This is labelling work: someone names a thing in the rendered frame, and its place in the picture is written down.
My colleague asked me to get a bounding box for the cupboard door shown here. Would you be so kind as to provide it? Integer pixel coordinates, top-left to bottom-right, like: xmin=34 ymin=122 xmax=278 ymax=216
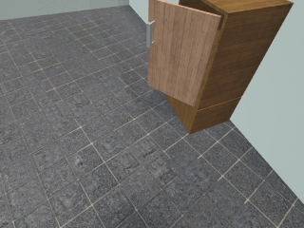
xmin=147 ymin=0 xmax=221 ymax=107

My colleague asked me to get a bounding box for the handle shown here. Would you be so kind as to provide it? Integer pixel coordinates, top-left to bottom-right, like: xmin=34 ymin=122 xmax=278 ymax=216
xmin=146 ymin=20 xmax=156 ymax=48

